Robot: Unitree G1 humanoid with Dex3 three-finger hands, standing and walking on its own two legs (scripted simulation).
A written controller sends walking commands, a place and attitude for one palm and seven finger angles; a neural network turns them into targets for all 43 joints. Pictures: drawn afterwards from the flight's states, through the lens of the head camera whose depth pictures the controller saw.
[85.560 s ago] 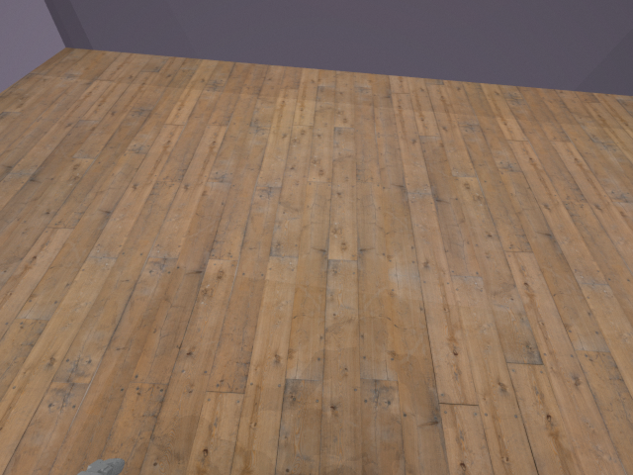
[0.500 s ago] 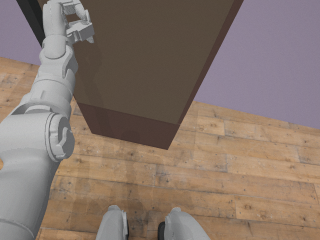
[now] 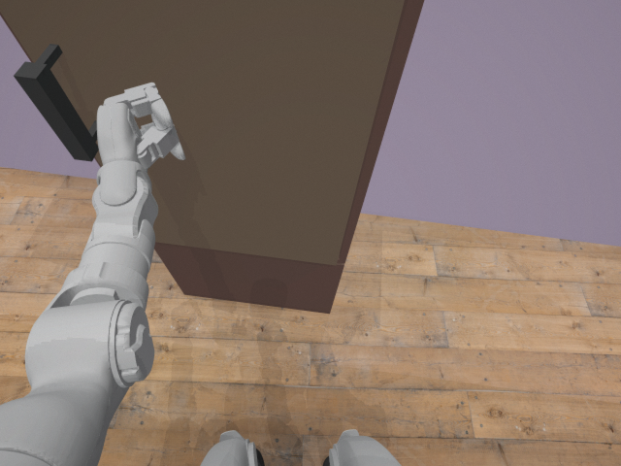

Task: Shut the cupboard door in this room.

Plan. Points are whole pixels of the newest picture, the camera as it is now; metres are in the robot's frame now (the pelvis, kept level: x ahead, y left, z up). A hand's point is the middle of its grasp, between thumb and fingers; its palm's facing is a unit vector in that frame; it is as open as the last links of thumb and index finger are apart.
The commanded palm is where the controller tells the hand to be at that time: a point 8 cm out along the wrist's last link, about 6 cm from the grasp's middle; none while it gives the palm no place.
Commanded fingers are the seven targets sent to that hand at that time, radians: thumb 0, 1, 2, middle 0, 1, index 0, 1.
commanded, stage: pull the fist back off the door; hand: left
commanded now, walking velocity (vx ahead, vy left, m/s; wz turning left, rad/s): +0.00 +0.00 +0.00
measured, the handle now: (69, 105) +0.57 +0.26 +0.10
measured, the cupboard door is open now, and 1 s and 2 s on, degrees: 0 0 0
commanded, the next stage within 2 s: draw the hand back to the body in 0.16 s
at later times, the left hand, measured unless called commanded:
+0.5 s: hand (146, 170) +0.44 +0.14 +0.13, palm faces +0.11 -0.99 -0.02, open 3.1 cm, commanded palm +0.39 +0.19 +0.13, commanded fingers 0.00 0.90 0.90 -1.30 -1.50 -1.30 -1.50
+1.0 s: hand (44, 276) +0.30 +0.20 +0.16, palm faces +0.26 -0.94 -0.23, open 3.2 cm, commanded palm +0.26 +0.24 +0.18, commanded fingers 0.00 0.90 0.90 -0.83 -0.99 -0.83 -0.99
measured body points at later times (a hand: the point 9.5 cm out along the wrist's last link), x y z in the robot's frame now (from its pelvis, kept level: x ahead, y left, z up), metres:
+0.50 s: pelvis +0.03 -0.02 +0.02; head +0.06 -0.03 +0.47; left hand +0.42 +0.19 +0.13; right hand +0.14 -0.27 -0.09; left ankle +0.04 +0.11 -0.69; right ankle -0.01 -0.11 -0.69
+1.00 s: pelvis +0.02 -0.01 +0.05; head +0.00 -0.04 +0.50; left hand +0.28 +0.25 +0.18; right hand +0.20 -0.24 -0.04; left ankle +0.04 +0.11 -0.69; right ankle -0.01 -0.11 -0.69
